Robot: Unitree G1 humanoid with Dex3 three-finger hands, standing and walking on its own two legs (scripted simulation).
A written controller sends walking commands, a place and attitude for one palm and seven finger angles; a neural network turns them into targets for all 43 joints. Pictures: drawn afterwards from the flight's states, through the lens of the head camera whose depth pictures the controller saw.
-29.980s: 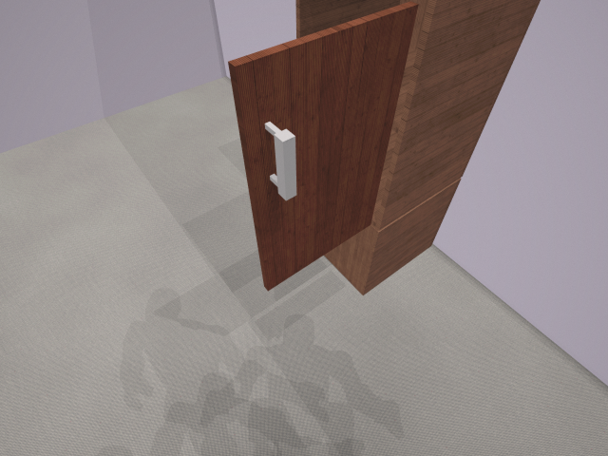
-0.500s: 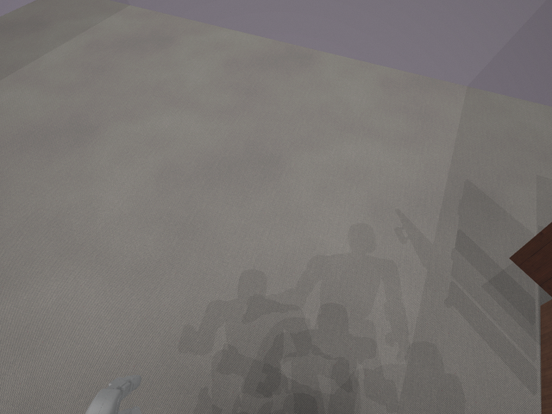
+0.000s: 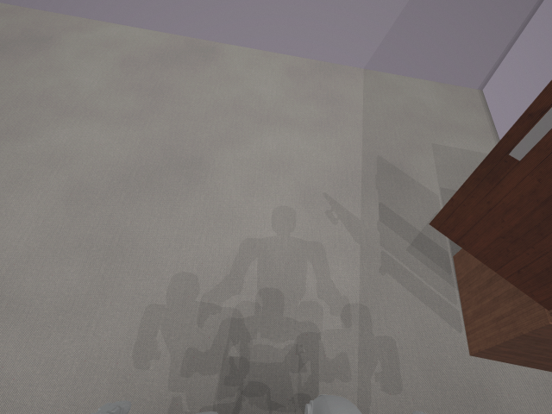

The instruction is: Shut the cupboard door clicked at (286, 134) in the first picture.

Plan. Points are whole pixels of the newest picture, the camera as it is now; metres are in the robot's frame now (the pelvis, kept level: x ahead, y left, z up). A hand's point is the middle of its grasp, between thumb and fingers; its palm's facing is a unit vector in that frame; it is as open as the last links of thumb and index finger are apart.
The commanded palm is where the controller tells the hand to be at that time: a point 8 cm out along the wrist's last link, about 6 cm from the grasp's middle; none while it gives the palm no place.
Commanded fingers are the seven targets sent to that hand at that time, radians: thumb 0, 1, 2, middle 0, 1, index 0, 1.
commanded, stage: turn to face it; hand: left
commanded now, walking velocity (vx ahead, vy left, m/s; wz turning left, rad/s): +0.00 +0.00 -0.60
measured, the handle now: (541, 127) +0.64 -0.47 +0.08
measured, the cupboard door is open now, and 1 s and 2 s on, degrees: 55 55 55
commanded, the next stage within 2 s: take the last steps up to it in 1.06 s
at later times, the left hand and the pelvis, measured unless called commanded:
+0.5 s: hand (187, 399) +0.15 +0.14 -0.16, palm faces -0.29 -0.93 -0.23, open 7.4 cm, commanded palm none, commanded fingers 0.00 0.90 0.90 -0.20 -0.30 -0.20 -0.30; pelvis +0.01 -0.02 +0.00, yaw -17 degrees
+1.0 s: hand (230, 350) +0.23 +0.09 -0.16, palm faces -0.55 -0.79 -0.26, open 7.4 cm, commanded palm none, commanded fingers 0.00 0.90 0.90 -0.20 -0.30 -0.20 -0.30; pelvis +0.02 -0.03 -0.01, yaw -34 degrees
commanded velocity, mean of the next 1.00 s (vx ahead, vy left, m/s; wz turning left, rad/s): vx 0.00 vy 0.00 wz -0.50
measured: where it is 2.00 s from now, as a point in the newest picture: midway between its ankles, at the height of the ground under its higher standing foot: outside the picture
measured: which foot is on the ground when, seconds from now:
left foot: down 0.00-0.24, up 0.26-0.56, down 0.58-0.96, up 0.98-1.00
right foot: up 0.00-0.22, down 0.24-0.58, up 0.60-0.94, down 0.96-1.00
